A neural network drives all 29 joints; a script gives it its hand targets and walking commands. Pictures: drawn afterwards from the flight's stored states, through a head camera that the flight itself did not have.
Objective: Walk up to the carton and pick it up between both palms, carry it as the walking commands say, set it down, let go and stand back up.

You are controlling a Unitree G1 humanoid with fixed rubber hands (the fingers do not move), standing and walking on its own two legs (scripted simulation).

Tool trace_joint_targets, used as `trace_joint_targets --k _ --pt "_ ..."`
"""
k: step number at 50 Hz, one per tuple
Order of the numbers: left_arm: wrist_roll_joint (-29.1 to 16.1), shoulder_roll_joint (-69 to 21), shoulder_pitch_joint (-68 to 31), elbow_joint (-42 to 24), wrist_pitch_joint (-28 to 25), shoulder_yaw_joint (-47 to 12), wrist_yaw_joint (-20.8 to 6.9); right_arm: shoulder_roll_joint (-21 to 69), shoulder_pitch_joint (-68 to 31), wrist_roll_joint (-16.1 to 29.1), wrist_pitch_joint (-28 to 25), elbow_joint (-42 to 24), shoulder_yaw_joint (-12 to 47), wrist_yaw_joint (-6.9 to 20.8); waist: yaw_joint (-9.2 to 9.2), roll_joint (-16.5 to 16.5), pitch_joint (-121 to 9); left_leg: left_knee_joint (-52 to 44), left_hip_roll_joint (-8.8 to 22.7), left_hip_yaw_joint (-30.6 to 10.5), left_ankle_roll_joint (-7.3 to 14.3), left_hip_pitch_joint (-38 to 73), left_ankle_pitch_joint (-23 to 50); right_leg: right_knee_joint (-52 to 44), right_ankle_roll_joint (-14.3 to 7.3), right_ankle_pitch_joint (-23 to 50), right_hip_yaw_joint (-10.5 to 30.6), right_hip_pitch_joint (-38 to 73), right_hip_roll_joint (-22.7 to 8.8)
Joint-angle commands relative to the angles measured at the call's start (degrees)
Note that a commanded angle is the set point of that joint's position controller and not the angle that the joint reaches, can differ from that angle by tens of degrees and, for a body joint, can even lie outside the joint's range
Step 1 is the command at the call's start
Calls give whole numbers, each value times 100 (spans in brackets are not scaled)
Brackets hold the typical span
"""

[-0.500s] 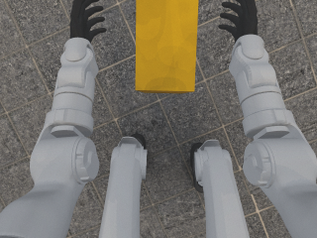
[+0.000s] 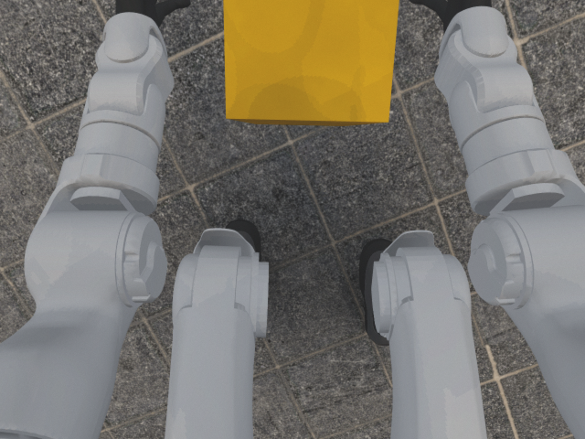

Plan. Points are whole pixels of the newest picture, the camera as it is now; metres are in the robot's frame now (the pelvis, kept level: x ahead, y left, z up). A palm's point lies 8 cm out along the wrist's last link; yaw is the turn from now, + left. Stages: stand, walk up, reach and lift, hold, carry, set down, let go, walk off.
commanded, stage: reach and lift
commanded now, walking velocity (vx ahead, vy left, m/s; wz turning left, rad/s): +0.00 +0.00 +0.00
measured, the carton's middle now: (305, 25) +0.55 +0.04 -0.26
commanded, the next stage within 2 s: none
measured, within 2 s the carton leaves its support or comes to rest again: leaves its support in 1.56 s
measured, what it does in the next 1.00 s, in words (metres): stands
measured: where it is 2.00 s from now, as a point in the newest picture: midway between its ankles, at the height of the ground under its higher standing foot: (309, 299)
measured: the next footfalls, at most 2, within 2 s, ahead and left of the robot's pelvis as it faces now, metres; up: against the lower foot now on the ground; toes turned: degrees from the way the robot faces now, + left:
none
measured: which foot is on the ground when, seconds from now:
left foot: down 0.00-1.00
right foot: down 0.00-1.00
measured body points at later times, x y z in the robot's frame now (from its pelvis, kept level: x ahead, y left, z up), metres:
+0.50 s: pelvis -0.01 +0.00 -0.02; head +0.37 +0.02 +0.22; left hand +0.54 +0.21 -0.20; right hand +0.56 -0.11 -0.20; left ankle +0.12 +0.14 -0.37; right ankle +0.09 -0.14 -0.37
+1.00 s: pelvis +0.00 +0.00 -0.02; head +0.37 +0.02 +0.22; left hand +0.55 +0.17 -0.21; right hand +0.56 -0.08 -0.20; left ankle +0.12 +0.14 -0.37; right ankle +0.09 -0.14 -0.37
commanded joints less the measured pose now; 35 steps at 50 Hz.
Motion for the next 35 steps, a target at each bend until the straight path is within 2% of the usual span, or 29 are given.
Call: trace_joint_targets --k 1,3,6,11,15,26,35 --pt "-117 610 -1527 -500 -165 -62 -5 -575 -1493 100 -157 -529 94 -7 92 161 -6898 -432 46 828 30 4540 2100 -789 -97 1870 -824 2597 -10" --pt "-193 685 -1663 -512 -195 -110 1 -605 -1650 169 -178 -514 176 -13 149 123 -6922 -363 58 846 26 4423 2074 -711 -113 1869 -783 2725 -17" --pt "-300 785 -1727 -521 -242 -84 -2 -540 -1776 225 -185 -584 333 -51 220 -104 -6997 -234 52 850 73 4381 2226 -578 -80 2056 -773 2927 -14" --pt "-355 885 -1550 -260 -288 -13 -27 -467 -1733 235 -173 -607 468 -91 303 -309 -6872 -142 69 872 96 4235 2268 -519 -36 2145 -744 3045 2" --pt "-325 863 -1539 -101 -285 7 -52 -425 -1744 213 -135 -552 455 -89 322 -264 -6608 -161 87 904 104 4076 2083 -539 -22 1996 -737 2975 24" --pt "-226 562 -1892 -104 -219 -113 -98 -305 -1877 -8 -79 -271 175 -46 174 36 -6170 -314 55 888 58 4030 1700 -620 -91 1569 -795 2687 80" --pt "142 105 -2084 -98 -163 43 -35 48 -2089 -343 -72 -274 -55 -22 214 43 -6096 -376 -78 870 25 4222 1680 -608 -88 1483 -859 2672 192"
